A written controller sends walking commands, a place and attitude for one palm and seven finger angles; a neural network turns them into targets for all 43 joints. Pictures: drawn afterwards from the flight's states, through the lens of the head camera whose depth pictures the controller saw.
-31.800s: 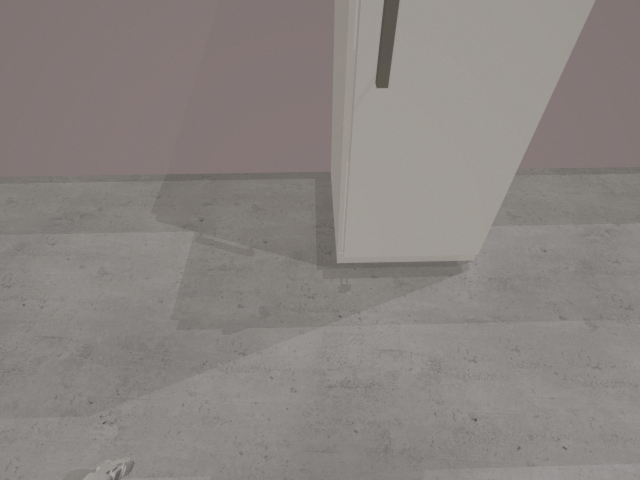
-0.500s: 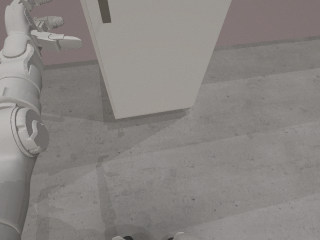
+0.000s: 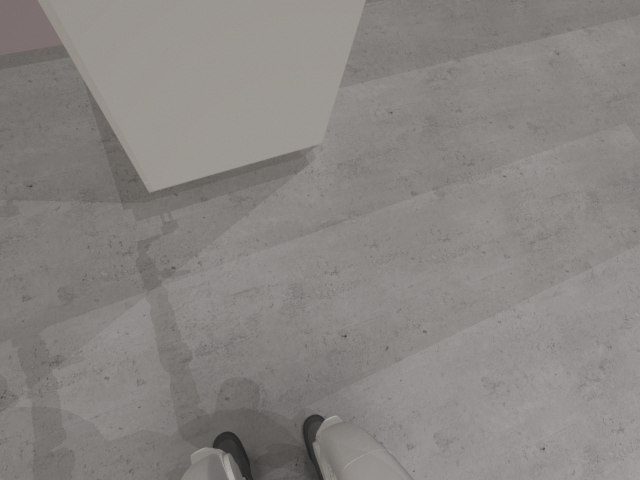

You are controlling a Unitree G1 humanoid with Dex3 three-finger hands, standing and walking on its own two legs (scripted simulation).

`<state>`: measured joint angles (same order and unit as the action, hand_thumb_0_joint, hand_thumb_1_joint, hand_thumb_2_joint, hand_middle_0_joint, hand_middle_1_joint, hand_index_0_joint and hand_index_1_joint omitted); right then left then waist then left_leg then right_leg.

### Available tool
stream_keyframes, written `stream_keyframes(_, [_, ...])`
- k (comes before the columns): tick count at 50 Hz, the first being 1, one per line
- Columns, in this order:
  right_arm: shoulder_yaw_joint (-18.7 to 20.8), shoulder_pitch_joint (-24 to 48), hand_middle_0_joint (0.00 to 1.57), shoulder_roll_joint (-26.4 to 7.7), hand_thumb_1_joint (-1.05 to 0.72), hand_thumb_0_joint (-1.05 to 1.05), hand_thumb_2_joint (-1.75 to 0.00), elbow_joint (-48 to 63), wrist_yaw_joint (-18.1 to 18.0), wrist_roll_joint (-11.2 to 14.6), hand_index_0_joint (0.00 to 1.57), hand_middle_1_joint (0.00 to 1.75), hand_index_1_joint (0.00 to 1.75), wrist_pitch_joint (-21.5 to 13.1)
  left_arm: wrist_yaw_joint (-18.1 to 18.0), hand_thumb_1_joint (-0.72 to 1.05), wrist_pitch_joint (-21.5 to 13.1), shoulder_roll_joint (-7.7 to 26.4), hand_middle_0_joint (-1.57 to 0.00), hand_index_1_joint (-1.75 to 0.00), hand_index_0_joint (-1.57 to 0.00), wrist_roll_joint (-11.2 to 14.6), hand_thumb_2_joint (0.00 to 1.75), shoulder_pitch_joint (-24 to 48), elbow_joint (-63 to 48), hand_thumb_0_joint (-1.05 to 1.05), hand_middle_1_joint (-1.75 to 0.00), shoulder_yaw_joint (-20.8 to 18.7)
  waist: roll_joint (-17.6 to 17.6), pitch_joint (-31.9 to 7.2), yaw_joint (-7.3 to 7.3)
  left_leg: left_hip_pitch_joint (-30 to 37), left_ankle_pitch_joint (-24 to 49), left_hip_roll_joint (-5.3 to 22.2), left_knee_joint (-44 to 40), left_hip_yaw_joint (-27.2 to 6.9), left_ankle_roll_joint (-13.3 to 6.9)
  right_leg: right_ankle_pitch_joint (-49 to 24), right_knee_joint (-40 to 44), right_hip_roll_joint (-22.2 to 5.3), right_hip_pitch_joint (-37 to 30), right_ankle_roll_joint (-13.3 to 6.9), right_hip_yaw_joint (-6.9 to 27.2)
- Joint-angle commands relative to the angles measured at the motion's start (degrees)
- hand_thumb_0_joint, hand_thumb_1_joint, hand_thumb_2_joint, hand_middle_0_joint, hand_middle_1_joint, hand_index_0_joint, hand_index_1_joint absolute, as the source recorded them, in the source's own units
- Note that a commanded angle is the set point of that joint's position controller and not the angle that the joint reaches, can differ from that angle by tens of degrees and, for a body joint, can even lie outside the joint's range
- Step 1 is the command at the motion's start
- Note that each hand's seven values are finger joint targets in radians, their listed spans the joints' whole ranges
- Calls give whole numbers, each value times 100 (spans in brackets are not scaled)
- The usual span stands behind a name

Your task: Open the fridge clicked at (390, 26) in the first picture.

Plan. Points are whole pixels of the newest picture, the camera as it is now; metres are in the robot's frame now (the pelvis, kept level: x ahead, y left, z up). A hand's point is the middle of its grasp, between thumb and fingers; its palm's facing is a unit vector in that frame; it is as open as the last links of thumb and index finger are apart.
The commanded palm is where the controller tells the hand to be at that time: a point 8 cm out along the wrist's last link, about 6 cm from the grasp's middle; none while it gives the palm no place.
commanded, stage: move the hooked fingers beside the handle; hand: left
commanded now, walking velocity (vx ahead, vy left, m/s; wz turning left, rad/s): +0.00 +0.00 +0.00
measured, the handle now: out of the picture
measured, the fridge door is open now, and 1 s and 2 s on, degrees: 0 0 0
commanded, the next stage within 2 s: relax the arm and regain balance in 0.88 s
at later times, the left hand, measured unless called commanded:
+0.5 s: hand out of the picture +0.72 +0.13 +0.19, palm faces +0.05 -1.00 +0.02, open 14.0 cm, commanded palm +0.70 +0.15 +0.18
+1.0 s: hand out of the picture +0.76 +0.14 +0.20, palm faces -0.01 -1.00 -0.03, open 14.0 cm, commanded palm none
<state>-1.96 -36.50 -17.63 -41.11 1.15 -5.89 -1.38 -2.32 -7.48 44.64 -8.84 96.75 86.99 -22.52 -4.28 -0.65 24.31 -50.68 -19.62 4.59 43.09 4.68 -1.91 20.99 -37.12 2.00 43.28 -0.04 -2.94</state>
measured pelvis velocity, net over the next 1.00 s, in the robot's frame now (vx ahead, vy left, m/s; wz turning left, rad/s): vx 0.15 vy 0.04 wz -0.26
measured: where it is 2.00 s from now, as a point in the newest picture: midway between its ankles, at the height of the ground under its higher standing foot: (217, 319)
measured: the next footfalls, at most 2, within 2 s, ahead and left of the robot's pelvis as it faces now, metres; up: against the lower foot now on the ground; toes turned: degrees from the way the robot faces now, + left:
left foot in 1.24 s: +0.44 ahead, +0.21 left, +0.00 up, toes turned -17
right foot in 1.52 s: +0.48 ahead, -0.05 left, +0.00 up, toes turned -4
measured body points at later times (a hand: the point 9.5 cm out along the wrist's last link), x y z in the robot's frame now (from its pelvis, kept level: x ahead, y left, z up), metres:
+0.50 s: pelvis +0.05 +0.02 +0.01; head +0.25 +0.01 +0.41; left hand +0.71 +0.18 +0.19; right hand -0.16 -0.16 -0.02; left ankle -0.01 +0.12 -0.70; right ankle -0.06 -0.12 -0.69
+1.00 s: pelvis +0.15 +0.04 +0.04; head +0.31 +0.02 +0.47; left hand +0.76 +0.19 +0.20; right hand +0.01 -0.19 -0.03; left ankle +0.01 +0.14 -0.66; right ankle -0.04 -0.10 -0.66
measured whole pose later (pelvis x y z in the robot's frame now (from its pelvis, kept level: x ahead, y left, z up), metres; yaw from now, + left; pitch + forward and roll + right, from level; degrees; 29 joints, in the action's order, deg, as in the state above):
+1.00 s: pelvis +0.15 +0.04 +0.04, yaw -15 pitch +25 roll -7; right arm 2.2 -35.2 -16.4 -31.8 7.4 -4.4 2.1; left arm 6.7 -4.0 37.5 -1.2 63.4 54.6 -30.4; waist -4.7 -5.0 10.9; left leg -35.1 -10.2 1.5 42.7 -2.4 -1.4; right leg 2.9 -26.3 2.4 28.2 0.0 0.6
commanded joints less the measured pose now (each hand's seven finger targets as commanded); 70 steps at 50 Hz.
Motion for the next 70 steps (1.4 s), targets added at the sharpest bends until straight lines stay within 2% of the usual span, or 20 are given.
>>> stream_keyframes(1, [360, -2166, 20, -1242, -90, 0, -90, -206, -58, -82, 20, 30, 30, 172, 18, -50, -168, 1397, -30, -120, -30, -213, 30, 3204, -1043, 0, -120, -157, -1170, -3465, 130, 3317, 3793, -156, 384, -710, -155, -3391, 99, 200, -534, 64, 108])
stream_keyframes(15, [429, -2569, 20, -1114, -90, 0, -90, 7, 176, -141, 20, 30, 30, 437, 567, -50, 9, 1440, -30, -120, -30, -281, 30, 3344, -1574, 0, -120, -158, -2057, -3873, -4, 4039, 5114, -159, 562, -1000, -97, -3925, 145, 391, -509, -12, 58])
stream_keyframes(33, [586, -2080, 20, -1034, -90, 0, -90, 422, 292, -17, 20, 30, 30, 502, 774, -50, 28, 1356, -30, -120, -30, 179, 30, 1496, -2261, 0, -120, -601, -1176, -3057, -494, 3815, 5043, -234, 108, -842, -96, -4283, 543, 443, -1206, 37, 29])
stream_keyframes(46, [820, -1474, 20, -823, -90, 0, -90, 885, 578, 113, 20, 30, 30, 365, 919, -50, -78, 707, -30, -120, -30, 734, 30, -255, -4513, 0, -120, -626, -1167, -3169, -1165, 4793, 6204, -470, 112, -662, 166, -4439, 1031, 568, -1413, 55, -58])
stream_keyframes(49, [834, -1170, 20, -833, -90, 0, -90, 1146, 601, 205, 20, 30, 30, 254, 914, -50, -5, 759, -30, -120, -30, 984, 30, -1226, -5234, 0, -120, -908, -738, -3097, -1552, 3838, 5426, -781, 321, -246, 265, -5521, 1081, 571, -2548, -8, -185])
stream_keyframes(50, [759, -722, 20, -699, -90, 0, -90, 503, -402, 950, 20, 30, 30, -64, 612, -50, 577, -1497, -15, -30, -15, 654, 30, -8233, -3295, 0, -30, 638, 360, -2386, -2921, -828, 1943, -397, 1301, -665, -206, -5176, 53, -978, -5942, -639, 996])
stream_keyframes(51, [569, 369, 20, -475, -90, 0, -90, 377, -839, 1240, 20, 30, 30, -135, 407, -50, 641, -1774, -15, -30, -15, 1077, 30, -8764, -2925, 0, -30, 973, 1387, -2147, -3269, -4253, -3072, -487, 3354, -1089, 345, -7104, -530, -2386, -9227, -709, 1601])
stream_keyframes(52, [590, 880, 20, -615, -90, 0, -90, 169, -1120, 1229, 20, 30, 30, -430, 457, -50, 397, -1812, -15, -30, -15, 1076, 30, -9517, -2778, 0, -30, 963, 1933, -2238, -3385, -3199, -3242, -70, 4820, -2161, 383, -7049, -503, -2389, -9628, -703, 1621])
stream_keyframes(53, [740, 1207, 20, -804, -90, 0, -90, -80, -1195, 1042, 20, 30, 30, -516, 337, -50, 292, -1940, -15, -30, -15, 943, 30, -9717, -2650, 0, -30, 1159, 2289, -1430, -3434, -3097, -3421, -10, 6095, -2223, 395, -6548, -582, -2245, -9262, -884, 1609])
stream_keyframes(54, [856, 1531, 20, -1028, -90, 0, -90, -222, -1068, 668, 20, 30, 30, -274, 129, -50, 618, -2092, -15, -30, -15, 726, 30, -10179, -2872, 0, -30, 1179, 1761, -774, -3269, -2626, -3398, 6, 7010, -2117, 408, -5424, -395, -1881, -7839, -915, 1462])
stream_keyframes(56, [676, 1832, 20, -715, -90, 0, -90, -569, -771, 641, 20, 30, 30, -100, -196, -50, 744, -2461, -15, -30, -15, 669, 30, -9699, -3403, 0, -30, 1428, 942, 400, -2555, -1679, -2824, 182, 6166, -2173, 356, -4165, -244, -1482, -6003, -471, 652])
stream_keyframes(58, [369, 1349, 20, -313, -90, 0, -90, -663, -488, 575, 20, 30, 30, 133, -223, -50, 727, -2392, -15, -30, -15, 646, 30, -8668, -4049, 0, -30, 1415, 965, 1193, -1290, 778, 34, -60, 2912, -968, 434, -3657, 12, -852, -2865, 181, -705])
stream_keyframes(59, [369, 636, 20, -180, -90, 0, -90, -805, -410, 483, 20, 30, 30, 299, -85, -50, 669, -2242, -15, -30, -15, 624, 30, -8375, -4281, 0, -30, 1385, 1287, 1132, -994, 2382, 1560, -738, 2080, 187, 411, -3680, 251, -440, -1660, 68, -1093])
stream_keyframes(61, [497, -867, 20, -319, -90, 0, -90, -1439, -368, 228, 20, 30, 30, 307, -40, -50, 606, -2135, -15, -30, -15, 544, 30, -8390, -4198, 0, -30, 1330, 1707, 740, -357, 4650, 2353, -933, 700, 127, 251, -3112, -1864, -469, -946, 84, -1154])
stream_keyframes(62, [566, -1246, 20, -654, -90, 0, -90, -1707, -411, 160, 20, 30, 30, 238, -12, -50, 594, -2321, -15, -30, -15, 654, 30, -9004, -4020, 0, -30, 1386, 432, 234, -530, 5385, 4061, -648, 136, -976, 65, -1224, -4036, -149, -983, 246, -838])
stream_keyframes(63, [569, -882, 20, -828, -90, 0, -90, -1670, -414, 180, 20, 30, 30, 142, 88, -50, 621, -2670, -15, -30, -15, 760, 30, -10173, -3776, 0, -30, 1447, -1171, 76, -1233, 4717, 6563, 58, -849, -2476, -411, 2080, -5806, 615, -1350, 306, -351])
stream_keyframes(64, [467, -129, 20, -988, -90, 0, -90, -1328, -444, 279, 20, 30, 30, 49, 20, -50, 704, -2866, -15, -30, -15, 788, 30, -10931, -3892, 0, -30, 1493, -2889, -193, -1721, 4114, 7364, 599, -1382, -4360, -607, 2292, -6494, 630, -1189, 256, 550])
stream_keyframes(65, [483, 582, 20, -1035, -90, 0, -90, -1100, -551, 283, 20, 30, 30, 66, -57, -50, 765, -3014, -15, -30, -15, 804, 30, -11140, -4065, 0, -30, 1416, -4208, -177, -1886, 3701, 5520, 764, -1622, -4978, -902, 2107, -6480, 234, -988, 142, 855])
stream_keyframes(66, [489, 1175, 20, -844, -90, 0, -90, -814, -568, 249, 20, 30, 30, 120, -22, -50, 742, -2672, -15, -30, -15, 817, 30, -11011, -4087, 0, -30, 1386, -4158, -462, -1975, 4026, 4116, 798, -1523, -4971, -1160, 1975, -6499, -3, -567, 102, 875])
stream_keyframes(70, [590, 1388, 20, -488, -90, 0, -90, -536, -566, 251, 20, 30, 30, -43, 93, -50, 613, -2548, -15, -30, -15, 776, 30, -10527, -4153, 0, -30, 1592, -985, -1418, -1856, 4469, 4171, 931, -613, -3775, -1176, 2109, -4090, -389, -520, 32, 920])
